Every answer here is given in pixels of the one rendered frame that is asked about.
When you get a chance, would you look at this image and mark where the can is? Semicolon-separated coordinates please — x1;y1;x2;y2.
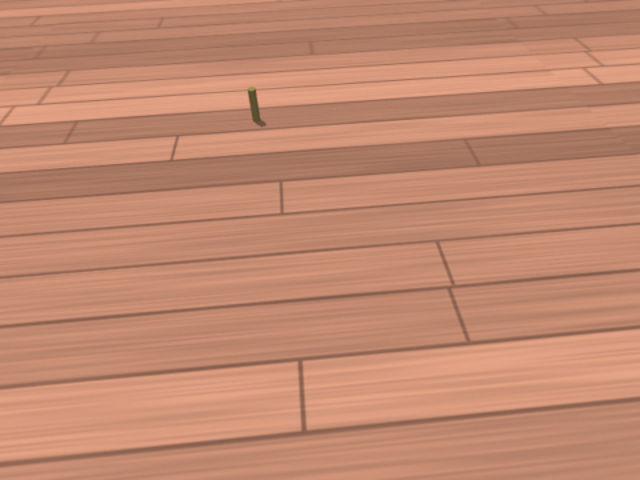
248;87;260;122

